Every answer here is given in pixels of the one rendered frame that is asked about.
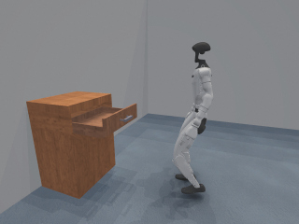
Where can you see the robot left hand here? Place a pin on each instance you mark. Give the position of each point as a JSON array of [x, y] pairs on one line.
[[191, 132]]

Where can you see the robot right forearm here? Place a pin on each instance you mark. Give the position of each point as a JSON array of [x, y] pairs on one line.
[[193, 107]]

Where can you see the right robot thigh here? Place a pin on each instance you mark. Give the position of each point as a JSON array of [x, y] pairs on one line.
[[185, 123]]

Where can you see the cabinet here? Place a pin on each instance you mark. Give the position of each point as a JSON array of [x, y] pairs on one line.
[[68, 162]]

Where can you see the handle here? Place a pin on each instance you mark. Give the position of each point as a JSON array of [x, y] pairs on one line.
[[127, 118]]

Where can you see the robot left foot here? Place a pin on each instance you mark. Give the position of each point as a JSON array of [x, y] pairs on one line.
[[191, 189]]

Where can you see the drawer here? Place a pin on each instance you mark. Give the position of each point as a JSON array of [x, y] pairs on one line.
[[102, 121]]

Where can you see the robot left forearm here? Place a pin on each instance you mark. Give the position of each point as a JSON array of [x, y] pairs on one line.
[[202, 111]]

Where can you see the left robot upper arm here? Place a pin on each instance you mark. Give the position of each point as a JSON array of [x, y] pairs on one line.
[[204, 75]]

